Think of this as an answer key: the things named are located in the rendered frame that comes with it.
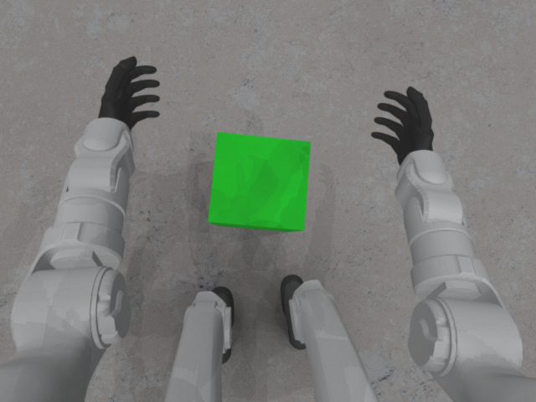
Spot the left robot thigh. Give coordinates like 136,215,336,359
164,301,231,402

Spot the robot left forearm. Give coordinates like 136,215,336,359
11,117,135,347

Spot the robot right forearm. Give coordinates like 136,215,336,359
394,150,523,367

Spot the right robot hand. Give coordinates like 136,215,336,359
371,86,434,165

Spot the right robot upper arm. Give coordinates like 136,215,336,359
408,296,536,402

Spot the left robot hand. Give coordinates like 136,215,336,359
98,56,160,131

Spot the robot right foot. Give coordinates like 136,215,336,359
281,275,306,350

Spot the left robot upper arm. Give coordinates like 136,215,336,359
0,266,131,402

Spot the carton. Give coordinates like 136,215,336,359
208,132,311,232

